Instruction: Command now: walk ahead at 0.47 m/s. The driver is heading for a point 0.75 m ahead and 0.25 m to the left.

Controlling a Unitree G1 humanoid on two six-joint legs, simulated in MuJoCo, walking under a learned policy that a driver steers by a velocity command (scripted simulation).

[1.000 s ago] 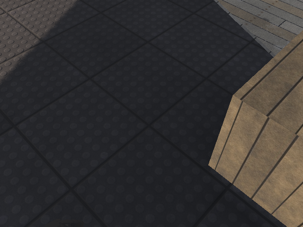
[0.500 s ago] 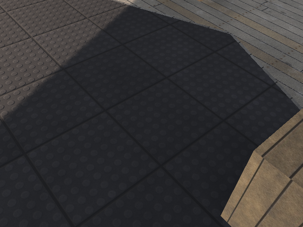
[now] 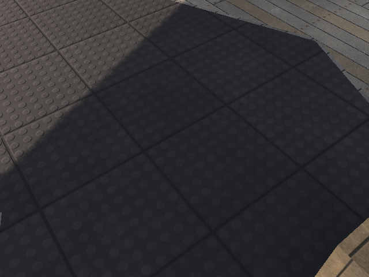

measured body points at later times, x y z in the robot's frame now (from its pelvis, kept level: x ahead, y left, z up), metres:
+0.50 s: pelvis +0.28 +0.06 +0.00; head +0.29 +0.06 +0.45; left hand +0.44 +0.32 -0.11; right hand +0.27 -0.21 -0.13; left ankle +0.25 +0.14 -0.75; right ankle +0.45 -0.13 -0.67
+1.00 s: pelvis +0.55 +0.01 +0.00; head +0.57 +0.02 +0.45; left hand +0.50 +0.29 -0.13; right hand +0.76 -0.22 -0.11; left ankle +0.60 +0.21 -0.67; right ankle +0.55 -0.09 -0.75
